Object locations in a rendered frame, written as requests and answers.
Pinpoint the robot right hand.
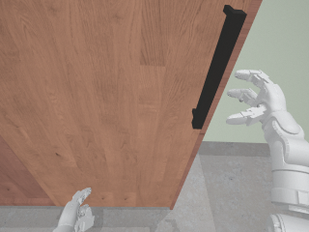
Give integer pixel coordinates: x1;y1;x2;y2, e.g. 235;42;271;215
226;70;287;127

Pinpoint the handle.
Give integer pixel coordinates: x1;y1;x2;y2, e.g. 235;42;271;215
191;5;247;130

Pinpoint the robot left hand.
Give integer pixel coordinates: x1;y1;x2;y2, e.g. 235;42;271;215
57;188;95;232

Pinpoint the right robot upper arm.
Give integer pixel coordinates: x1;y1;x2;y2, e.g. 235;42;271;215
266;213;309;232

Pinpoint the right robot forearm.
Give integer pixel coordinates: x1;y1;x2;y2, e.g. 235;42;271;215
262;110;309;219

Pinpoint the wardrobe door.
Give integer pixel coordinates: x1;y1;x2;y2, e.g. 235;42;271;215
0;0;252;207
0;134;50;198

